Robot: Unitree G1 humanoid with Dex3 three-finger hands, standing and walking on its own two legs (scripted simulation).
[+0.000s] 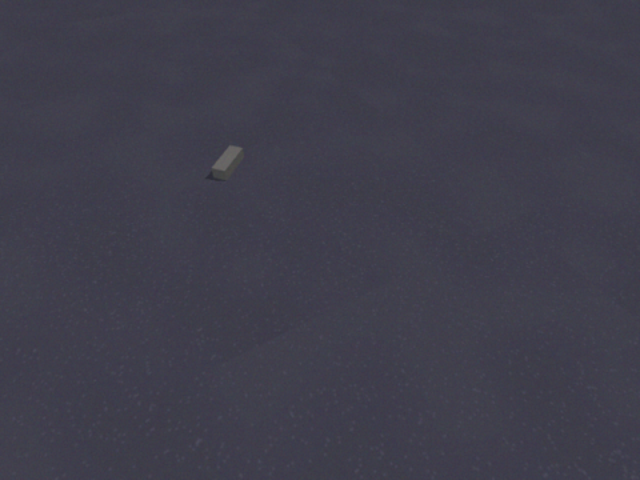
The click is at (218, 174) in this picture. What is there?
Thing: lying carton
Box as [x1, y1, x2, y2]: [211, 145, 243, 180]
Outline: 242,148 230,145 211,168 213,176 226,180 242,159
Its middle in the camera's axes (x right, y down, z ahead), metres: -0.46 -0.40 +1.98
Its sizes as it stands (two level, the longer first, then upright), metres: 0.200 0.072 0.058
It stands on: the floor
